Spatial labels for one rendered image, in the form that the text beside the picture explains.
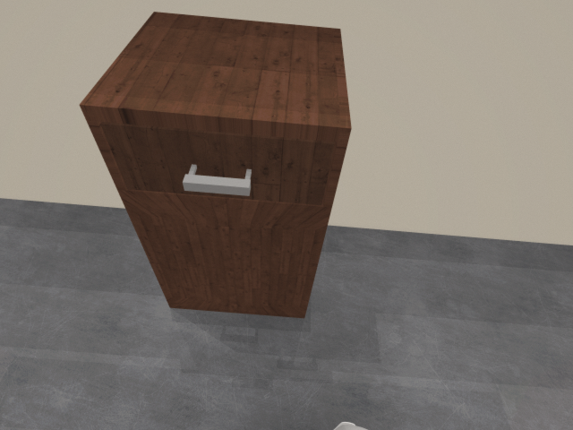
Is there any cabinet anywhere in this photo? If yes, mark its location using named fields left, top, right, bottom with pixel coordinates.
left=80, top=12, right=352, bottom=318

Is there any handle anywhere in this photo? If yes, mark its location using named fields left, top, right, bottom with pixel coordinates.
left=183, top=164, right=252, bottom=196

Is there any drawer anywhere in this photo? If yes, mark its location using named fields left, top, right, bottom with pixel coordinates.
left=100, top=122, right=335, bottom=205

